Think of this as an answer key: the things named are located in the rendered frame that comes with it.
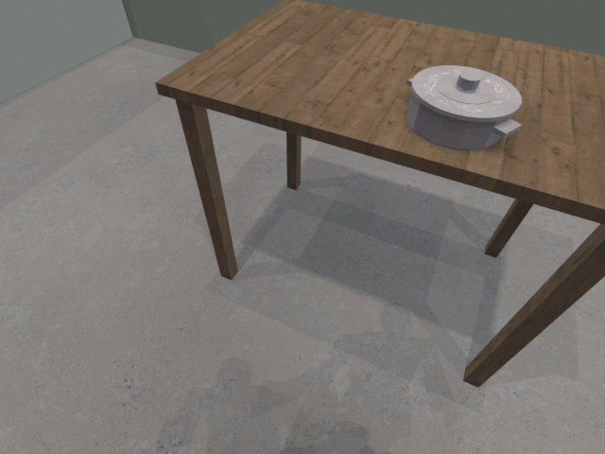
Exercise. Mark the pot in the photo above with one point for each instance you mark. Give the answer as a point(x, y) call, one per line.
point(449, 132)

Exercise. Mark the lid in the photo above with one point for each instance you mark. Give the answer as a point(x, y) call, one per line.
point(494, 99)

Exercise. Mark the table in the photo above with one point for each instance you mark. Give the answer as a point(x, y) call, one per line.
point(339, 76)

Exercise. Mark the knob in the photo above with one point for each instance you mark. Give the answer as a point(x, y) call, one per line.
point(468, 80)

